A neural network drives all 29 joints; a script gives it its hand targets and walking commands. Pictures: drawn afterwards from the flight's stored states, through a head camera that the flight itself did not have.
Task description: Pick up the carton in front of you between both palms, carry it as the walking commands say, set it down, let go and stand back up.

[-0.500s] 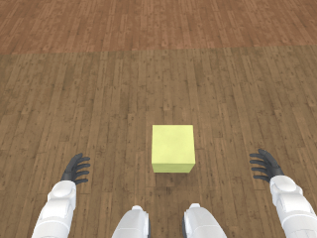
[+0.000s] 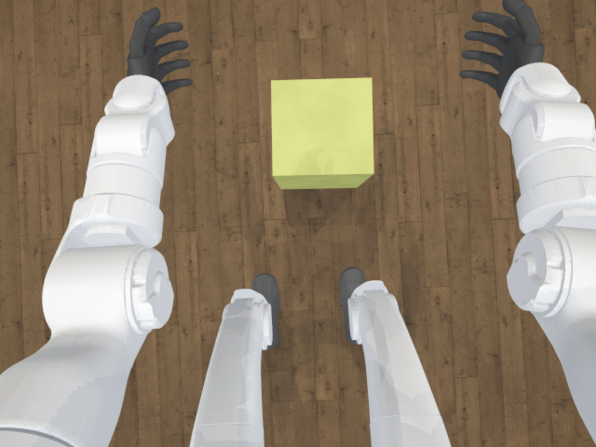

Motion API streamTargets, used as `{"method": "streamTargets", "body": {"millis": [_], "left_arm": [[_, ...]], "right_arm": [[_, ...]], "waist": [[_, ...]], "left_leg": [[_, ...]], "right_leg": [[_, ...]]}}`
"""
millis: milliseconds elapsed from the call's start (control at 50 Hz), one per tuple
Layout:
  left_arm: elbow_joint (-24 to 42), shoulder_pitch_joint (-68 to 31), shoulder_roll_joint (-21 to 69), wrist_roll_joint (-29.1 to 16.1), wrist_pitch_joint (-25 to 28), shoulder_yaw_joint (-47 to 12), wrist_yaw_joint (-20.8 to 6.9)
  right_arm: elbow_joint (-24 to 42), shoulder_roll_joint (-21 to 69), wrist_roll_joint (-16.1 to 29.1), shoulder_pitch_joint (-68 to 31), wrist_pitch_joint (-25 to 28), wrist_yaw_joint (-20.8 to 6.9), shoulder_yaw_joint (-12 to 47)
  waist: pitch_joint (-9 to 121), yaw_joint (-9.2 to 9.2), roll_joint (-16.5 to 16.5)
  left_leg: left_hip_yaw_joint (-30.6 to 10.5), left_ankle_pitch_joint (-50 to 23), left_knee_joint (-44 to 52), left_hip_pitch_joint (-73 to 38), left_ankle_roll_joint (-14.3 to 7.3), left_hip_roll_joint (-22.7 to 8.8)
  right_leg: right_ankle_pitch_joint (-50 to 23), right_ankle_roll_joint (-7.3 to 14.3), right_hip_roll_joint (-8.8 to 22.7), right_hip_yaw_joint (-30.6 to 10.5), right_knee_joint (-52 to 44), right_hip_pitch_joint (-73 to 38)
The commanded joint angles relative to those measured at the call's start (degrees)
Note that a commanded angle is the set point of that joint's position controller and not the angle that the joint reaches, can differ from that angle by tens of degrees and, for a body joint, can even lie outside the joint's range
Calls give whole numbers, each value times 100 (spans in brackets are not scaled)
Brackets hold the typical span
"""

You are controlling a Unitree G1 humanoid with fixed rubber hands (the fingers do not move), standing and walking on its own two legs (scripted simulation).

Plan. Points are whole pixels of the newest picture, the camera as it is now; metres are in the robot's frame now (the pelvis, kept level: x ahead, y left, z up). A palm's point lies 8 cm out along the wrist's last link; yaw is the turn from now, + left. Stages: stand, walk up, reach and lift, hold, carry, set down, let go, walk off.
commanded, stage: reach and lift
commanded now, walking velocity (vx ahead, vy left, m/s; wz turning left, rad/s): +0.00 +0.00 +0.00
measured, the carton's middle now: (319, 141) +0.55 -0.05 -0.54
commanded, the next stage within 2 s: none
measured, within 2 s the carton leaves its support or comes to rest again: leaves its support in 1.98 s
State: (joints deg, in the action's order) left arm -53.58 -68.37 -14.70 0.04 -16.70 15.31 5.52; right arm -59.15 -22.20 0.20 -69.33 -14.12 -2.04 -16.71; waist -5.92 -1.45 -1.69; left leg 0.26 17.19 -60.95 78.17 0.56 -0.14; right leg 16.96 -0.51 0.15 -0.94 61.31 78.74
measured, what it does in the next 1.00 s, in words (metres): lowers itself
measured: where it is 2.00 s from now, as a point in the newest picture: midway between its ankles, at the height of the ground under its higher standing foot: (309, 322)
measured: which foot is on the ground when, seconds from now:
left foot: down 0.00-1.00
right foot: down 0.00-1.00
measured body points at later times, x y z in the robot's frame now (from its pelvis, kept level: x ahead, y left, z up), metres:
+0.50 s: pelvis +0.03 +0.00 -0.07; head +0.38 -0.02 +0.21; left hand +0.58 +0.14 -0.23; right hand +0.56 -0.24 -0.23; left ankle +0.09 +0.13 -0.63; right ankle +0.09 -0.12 -0.63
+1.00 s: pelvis -0.03 +0.00 -0.28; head +0.36 -0.02 -0.06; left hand +0.58 +0.14 -0.44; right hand +0.55 -0.23 -0.45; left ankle +0.09 +0.13 -0.63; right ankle +0.09 -0.12 -0.63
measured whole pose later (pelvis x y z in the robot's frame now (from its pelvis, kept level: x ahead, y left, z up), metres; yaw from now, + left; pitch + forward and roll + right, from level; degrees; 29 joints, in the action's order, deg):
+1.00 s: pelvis -0.03 +0.00 -0.28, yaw +0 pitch +38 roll +2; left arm -65.3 -93.6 -20.6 -8.8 -8.4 8.8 7.9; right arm -69.3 -26.9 11.0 -93.7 -6.9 3.5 -7.5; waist -23.3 -1.8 -1.6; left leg -1.2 32.6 -121.4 127.2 2.7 2.6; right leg 31.4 -1.7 -1.8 -2.7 121.7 128.6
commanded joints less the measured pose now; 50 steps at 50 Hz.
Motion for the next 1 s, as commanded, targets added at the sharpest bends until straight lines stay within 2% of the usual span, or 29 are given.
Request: {"method": "streamTargets", "body": {"millis": [0, 20, 40, 60, 80, 140, 160, 180, 200, 260, 280, 300, 320, 340, 360, 420, 460, 500, 520, 540, 580, 720, 800, 820, 840, 860, 920, 940, 980], "left_arm": [[536, -2123, -578, 45, 191, 144, -29], [360, -2031, -721, 223, 224, 324, -9], [453, -2164, -519, 79, 265, 257, -26], [208, -1909, -567, 306, 325, 411, -20], [632, -2119, -427, 293, 421, 362, -32], [631, -2195, -584, 608, 578, 731, -100], [737, -2063, -402, 598, 644, 621, -136], [966, -2111, -441, 718, 739, 843, -115], [1005, -2110, -296, 581, 786, 661, -139], [762, -1600, -262, 667, 939, 783, -123], [645, -1570, -151, 633, 982, 687, -136], [583, -1476, -160, 609, 1021, 692, -154], [799, -1486, -18, 642, 1090, 681, -163], [493, -1393, -194, 681, 1116, 701, -146], [560, -1525, -83, 678, 1141, 731, -142], [295, -1313, -89, 714, 1211, 767, -97], [418, -1476, -196, 514, 1175, 592, -51], [234, -1586, -285, 434, 1183, 423, -4], [349, -1545, -223, 371, 1198, 342, 35], [295, -1690, -341, 239, 1194, 251, 77], [449, -1957, -714, -27, 1116, 53, 154], [467, -3299, -1096, -714, 838, -531, 360], [127, -3860, -1088, -963, 722, -798, 365], [-339, -3719, -1048, -951, 715, -654, 345], [-282, -3938, -1094, -856, 750, -598, 307], [-475, -3861, -1092, -829, 779, -579, 289], [-644, -4227, -1230, -868, 878, -682, 270], [-690, -4204, -1427, -812, 951, -468, 235], [-805, -4146, -1373, -957, 1028, -699, 199]], "right_arm": [[420, -850, -123, -2076, 189, -4, -242], [273, -913, -210, -2111, 211, 14, -382], [416, -903, -244, -2191, 300, 0, -365], [223, -702, -264, -2035, 315, -5, -451], [314, -589, -309, -1986, 390, -22, -508], [648, -398, -446, -1951, 586, 20, -569], [893, -462, -469, -1910, 686, 22, -789], [862, -464, -597, -1996, 713, 34, -843], [1175, -372, -515, -1939, 776, 47, -810], [1096, -207, -598, -1620, 869, 96, -840], [1137, 93, -428, -1824, 881, 71, -780], [1006, -174, -668, -1440, 913, 92, -947], [986, 202, -511, -1476, 944, 87, -801], [759, -45, -605, -1286, 976, 121, -1014], [843, 240, -517, -1392, 1013, 114, -864], [540, 240, -531, -1213, 1035, 163, -899], [534, -230, -536, -1223, 1074, 197, -925], [356, -199, -172, -1230, 1115, 245, -603], [456, -316, -119, -1393, 1134, 279, -584], [166, -227, 38, -1361, 1098, 286, -331], [603, -417, 421, -1958, 1023, 354, -22], [396, -1224, 860, -2942, 760, 534, 345], [51, -1293, 1064, -3594, 688, 545, 616], [-81, -1141, 1099, -3663, 679, 535, 739], [-174, -1148, 951, -3680, 726, 525, 656], [-251, -1179, 1033, -3901, 720, 524, 790], [-463, -1324, 1058, -4074, 812, 545, 833], [-535, -1371, 992, -4114, 822, 572, 819], [-649, -1212, 1186, -4188, 881, 553, 983]], "waist": [[5672, -252, 294], [5925, -93, 261], [6033, -314, 309], [6209, -80, 222], [6142, -254, 214], [6496, -45, 283], [6678, -248, 114], [6821, -48, 130], [7100, -285, 159], [7133, -223, 316], [6821, -55, 344], [6765, -433, 378], [6801, 1, 134], [6519, -218, 168], [6312, -91, 232], [6293, -164, 90], [6487, -387, 15], [6289, -327, -158], [6400, -132, -317], [6532, -310, -112], [7256, -87, 164], [7414, -300, 14], [6802, -211, 1], [6181, -95, 260], [5754, -322, 203], [6157, -70, 189], [5755, -252, 181], [5588, -34, 204], [5985, -154, 168]], "left_leg": [[110, -95, 424, -2426, 178, 358], [111, -226, 453, -2513, 176, 392], [85, -460, 416, -2452, 199, 399], [119, -771, 335, -2607, 161, 423], [56, -1045, 323, -2343, 183, 430], [5, -2002, 158, -2642, 75, 468], [-11, -2217, 113, -2752, 123, 464], [29, -2607, 68, -2659, 153, 461], [-15, -2782, -21, -2495, 130, 474], [18, -2955, -137, -1719, 161, 509], [-46, -2959, -131, -1126, 143, 453], [-40, -2682, -205, -634, 186, 490], [26, -2738, -411, -862, 166, 546], [-31, -2579, -566, -337, 204, 473], [-46, -2427, -682, -235, 176, 455], [35, -2059, -1255, 520, 278, 450], [-77, -2314, -1826, 83, 233, 456], [-44, -1865, -2364, -63, 247, 474], [-43, -2211, -2644, 77, 269, 495], [50, -1933, -2794, 431, 306, 466], [203, -1623, -3170, 989, 245, 509], [209, -366, -4185, -33, 181, 422], [235, 135, -4604, 446, 199, 336], [216, 302, -4669, 756, 108, 328], [157, 465, -4766, 1119, 131, 347], [246, 368, -4900, 885, 144, 312], [214, 332, -5170, 1236, 165, 262], [204, 234, -5346, 1326, 131, 290], [240, 68, -5482, 1209, 145, 238]], "right_leg": [[-500, -175, -284, 228, -588, -2415], [-678, -176, -301, 215, -515, -2521], [-946, -152, -296, 267, -463, -2460], [-1255, -171, -333, 239, -431, -2506], [-1616, -128, -357, 174, -352, -2577], [-2448, -130, -397, 121, -376, -2524], [-2652, -124, -390, 164, -335, -2443], [-3087, -78, -400, 72, -252, -2538], [-3626, -59, -383, 44, -146, -2952], [-4174, -100, -349, -40, 146, -3032], [-4361, -115, -254, -109, 283, -2958], [-4453, -66, -265, -145, 393, -3127], [-4130, -116, -259, -180, 467, -2640], [-3968, -121, -295, -104, 640, -2202], [-3678, -147, -253, -119, 724, -1857], [-3479, -123, -283, -116, 1320, -1474], [-2847, -219, -347, 66, 1727, -421], [-2164, -174, -380, 114, 2087, 440], [-2285, -139, -380, 47, 2306, 755], [-2554, -139, -341, 1, 2502, 323], [-2867, -209, -318, -11, 3103, -554], [-421, -211, -239, 380, 3936, 936], [32, -171, -115, 341, 4405, 1159], [285, -185, -64, 318, 4466, 1292], [426, -147, -113, 310, 4513, 1522], [311, -213, -75, 317, 4678, 1322], [141, -162, -64, 254, 4948, 1330], [149, -161, -45, 198, 5046, 1554], [-185, -172, -38, 207, 5225, 1104]]}}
